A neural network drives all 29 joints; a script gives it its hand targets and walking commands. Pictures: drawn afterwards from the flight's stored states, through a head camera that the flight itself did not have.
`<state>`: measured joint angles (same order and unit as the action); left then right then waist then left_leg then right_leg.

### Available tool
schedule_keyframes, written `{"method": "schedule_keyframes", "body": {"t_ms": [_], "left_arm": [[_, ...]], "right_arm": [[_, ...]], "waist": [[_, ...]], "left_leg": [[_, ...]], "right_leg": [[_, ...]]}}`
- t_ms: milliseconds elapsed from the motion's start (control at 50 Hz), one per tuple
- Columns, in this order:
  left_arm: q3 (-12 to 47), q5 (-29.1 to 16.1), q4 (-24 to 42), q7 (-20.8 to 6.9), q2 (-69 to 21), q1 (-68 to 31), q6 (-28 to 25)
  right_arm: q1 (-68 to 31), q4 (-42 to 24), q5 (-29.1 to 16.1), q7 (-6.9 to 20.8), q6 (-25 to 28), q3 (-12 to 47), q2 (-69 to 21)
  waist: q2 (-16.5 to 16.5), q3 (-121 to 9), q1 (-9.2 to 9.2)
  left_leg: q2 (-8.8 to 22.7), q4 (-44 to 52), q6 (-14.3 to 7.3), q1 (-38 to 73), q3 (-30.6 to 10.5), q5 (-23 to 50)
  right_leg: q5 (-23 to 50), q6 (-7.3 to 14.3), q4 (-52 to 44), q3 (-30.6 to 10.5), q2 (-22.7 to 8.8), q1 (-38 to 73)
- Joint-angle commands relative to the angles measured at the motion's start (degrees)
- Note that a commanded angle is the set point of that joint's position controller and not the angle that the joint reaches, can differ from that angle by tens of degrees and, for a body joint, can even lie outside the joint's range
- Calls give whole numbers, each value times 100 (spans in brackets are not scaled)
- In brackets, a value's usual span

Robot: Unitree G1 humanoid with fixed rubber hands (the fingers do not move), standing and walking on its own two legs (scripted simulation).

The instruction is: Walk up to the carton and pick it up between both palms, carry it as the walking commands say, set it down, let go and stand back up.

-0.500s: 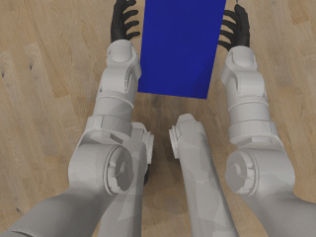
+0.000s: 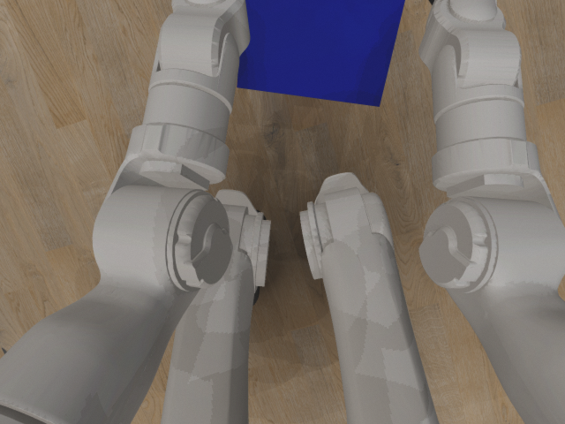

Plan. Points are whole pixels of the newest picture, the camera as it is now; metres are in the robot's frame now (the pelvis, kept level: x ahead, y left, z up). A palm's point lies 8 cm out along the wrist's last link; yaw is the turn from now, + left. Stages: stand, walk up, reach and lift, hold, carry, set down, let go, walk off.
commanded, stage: set down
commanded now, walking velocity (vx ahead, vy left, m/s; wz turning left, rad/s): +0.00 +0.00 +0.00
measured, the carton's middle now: out of the picture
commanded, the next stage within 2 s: none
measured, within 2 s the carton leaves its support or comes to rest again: rests again in 1.48 s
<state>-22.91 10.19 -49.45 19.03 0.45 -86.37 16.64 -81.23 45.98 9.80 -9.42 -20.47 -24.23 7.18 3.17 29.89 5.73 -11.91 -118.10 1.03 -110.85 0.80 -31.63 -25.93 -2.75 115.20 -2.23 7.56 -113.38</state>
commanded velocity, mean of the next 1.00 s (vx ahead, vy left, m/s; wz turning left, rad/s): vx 0.00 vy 0.00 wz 0.00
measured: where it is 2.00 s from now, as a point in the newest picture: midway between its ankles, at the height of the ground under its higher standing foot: (295, 264)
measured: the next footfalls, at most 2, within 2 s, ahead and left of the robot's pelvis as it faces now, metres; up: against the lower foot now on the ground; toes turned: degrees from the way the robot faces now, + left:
none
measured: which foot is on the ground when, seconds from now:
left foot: down 0.00-1.00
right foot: down 0.00-1.00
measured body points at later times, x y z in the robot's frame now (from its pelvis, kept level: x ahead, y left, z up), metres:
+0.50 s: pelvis +0.03 -0.01 -0.04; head +0.40 -0.04 +0.21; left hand +0.59 +0.05 -0.20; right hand +0.56 -0.20 -0.22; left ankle +0.14 +0.09 -0.39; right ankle +0.16 -0.11 -0.39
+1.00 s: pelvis +0.04 -0.01 -0.06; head +0.40 -0.03 +0.19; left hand +0.60 +0.05 -0.23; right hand +0.56 -0.21 -0.24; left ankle +0.14 +0.09 -0.39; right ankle +0.16 -0.11 -0.39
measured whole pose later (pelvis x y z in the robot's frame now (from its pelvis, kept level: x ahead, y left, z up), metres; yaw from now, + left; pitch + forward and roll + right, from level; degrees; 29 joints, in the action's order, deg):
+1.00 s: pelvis +0.04 -0.01 -0.06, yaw +2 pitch +28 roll -1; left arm -8.5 -0.8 -64.4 12.2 9.3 -88.8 11.7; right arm -82.5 58.3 0.4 -4.8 -13.6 -17.3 13.7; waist 2.9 29.9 6.5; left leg -12.3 -131.0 0.8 -120.7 1.5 -38.3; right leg -33.5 0.2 128.4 1.6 3.5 -122.8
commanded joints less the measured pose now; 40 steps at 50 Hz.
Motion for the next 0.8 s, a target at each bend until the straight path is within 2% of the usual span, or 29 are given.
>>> {"method": "schedule_keyframes", "body": {"t_ms": [0,100,140,260,320,400,560,620,720,780], "left_arm": [[2589,-929,188,-2354,-5558,-3447,-124],[3555,-1555,1275,-2093,-5536,-3907,-133],[3696,-1663,1352,-2031,-5403,-3919,-137],[3358,-1450,480,-2127,-5288,-3480,-443],[3312,-1509,272,-2183,-5270,-3299,-568],[3122,-1471,35,-2257,-5020,-3433,-612],[3202,-1611,103,-2082,-4690,-4019,-674],[3106,-1583,114,-2048,-4541,-4151,-728],[3143,-1716,168,-2022,-4576,-4056,-853],[3013,-1661,9,-2052,-4588,-3880,-869]], "right_arm": [[-4297,-897,-1131,1738,371,2721,-5878],[-4852,-2033,-1791,1523,372,3744,-5771],[-4955,-2229,-1916,1419,389,3952,-5658],[-4481,-1398,-1706,1390,729,3581,-5498],[-4216,-1091,-1645,1394,872,3391,-5423],[-4031,-632,-1502,1461,875,3048,-5202],[-4523,-434,-1608,1629,1037,2596,-4343],[-4596,-283,-1577,1709,1091,2426,-4221],[-4403,-197,-1626,1761,1143,2430,-4389],[-4339,-120,-1607,1813,1139,2393,-4447]], "waist": [[-183,-11289,158],[-360,-12774,251],[-447,-12711,277],[-259,-11005,264],[-196,-10709,411],[-87,-9789,541],[416,-9112,804],[417,-8715,745],[317,-8764,782],[314,-8462,697]], "left_leg": [[54,1034,-245,2178,91,670],[6,734,-188,3022,7,1502],[-6,635,-217,2907,-29,1534],[-39,382,-274,1760,-5,1403],[-28,283,-228,1530,15,1478],[-18,214,-230,1005,62,1146],[40,36,-107,1752,-168,1479],[43,5,-109,1716,-273,1603],[27,-103,-112,1700,-306,2017],[9,-115,-147,1452,-282,2001]], "right_leg": [[1161,180,-800,442,-21,4579],[2201,148,-413,539,-43,5327],[2396,142,-305,489,-74,5484],[2511,136,-157,285,-63,4924],[2735,143,-81,266,-45,4847],[2448,170,-53,209,-33,4452],[1983,337,205,354,-74,3060],[1886,383,316,344,-75,2715],[2379,412,463,309,-65,2894],[2410,415,496,262,-54,2847]]}}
